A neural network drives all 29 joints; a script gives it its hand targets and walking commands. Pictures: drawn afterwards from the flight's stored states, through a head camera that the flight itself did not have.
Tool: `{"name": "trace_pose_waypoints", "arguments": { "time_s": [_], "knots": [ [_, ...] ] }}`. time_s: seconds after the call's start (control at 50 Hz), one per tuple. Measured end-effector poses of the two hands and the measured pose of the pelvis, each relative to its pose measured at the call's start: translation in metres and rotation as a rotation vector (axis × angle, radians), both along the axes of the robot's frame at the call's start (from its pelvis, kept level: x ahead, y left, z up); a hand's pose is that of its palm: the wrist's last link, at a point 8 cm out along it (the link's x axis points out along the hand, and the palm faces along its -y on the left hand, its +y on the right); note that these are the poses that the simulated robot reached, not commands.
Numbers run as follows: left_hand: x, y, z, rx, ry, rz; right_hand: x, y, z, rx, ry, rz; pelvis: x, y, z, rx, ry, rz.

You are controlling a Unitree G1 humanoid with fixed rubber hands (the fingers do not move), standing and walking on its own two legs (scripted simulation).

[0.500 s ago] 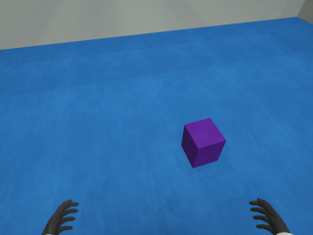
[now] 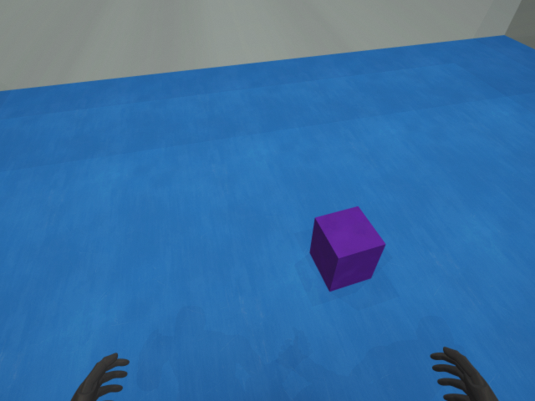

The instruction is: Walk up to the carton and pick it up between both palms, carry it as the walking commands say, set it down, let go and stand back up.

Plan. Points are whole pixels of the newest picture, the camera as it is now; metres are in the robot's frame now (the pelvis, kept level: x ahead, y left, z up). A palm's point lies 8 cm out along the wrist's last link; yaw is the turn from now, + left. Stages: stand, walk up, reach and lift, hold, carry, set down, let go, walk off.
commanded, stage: stand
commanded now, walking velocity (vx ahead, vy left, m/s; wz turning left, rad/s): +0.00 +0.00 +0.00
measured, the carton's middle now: (343, 248) +0.85 -0.30 -0.64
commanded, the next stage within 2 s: walk up in 1.44 s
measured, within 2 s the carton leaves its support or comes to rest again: neither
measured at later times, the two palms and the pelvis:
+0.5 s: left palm out of the picture +0.13 +0.30 -0.07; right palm out of the picture +0.14 -0.29 -0.07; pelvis +0.00 +0.00 +0.01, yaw +0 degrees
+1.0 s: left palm out of the picture +0.11 +0.31 -0.08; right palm out of the picture +0.11 -0.30 -0.08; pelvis +0.00 +0.00 +0.01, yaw +0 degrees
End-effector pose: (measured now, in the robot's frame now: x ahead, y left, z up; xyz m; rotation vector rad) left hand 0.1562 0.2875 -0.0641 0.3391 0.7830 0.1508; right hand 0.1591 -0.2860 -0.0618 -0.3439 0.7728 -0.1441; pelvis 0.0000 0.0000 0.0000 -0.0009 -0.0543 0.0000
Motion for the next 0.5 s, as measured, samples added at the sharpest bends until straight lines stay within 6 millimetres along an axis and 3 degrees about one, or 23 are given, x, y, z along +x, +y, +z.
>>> {"name": "trace_pose_waypoints", "arguments": {
  "time_s": [0.5],
  "knots": [
    [-0.022, 0.012, -0.008, 0.019, 0.106, 0.032, -0.021, -0.009, -0.008, -0.018, 0.102, -0.033, -0.002, 0.002, 0.007, 0.0, -0.005, 0.0]
  ]
}}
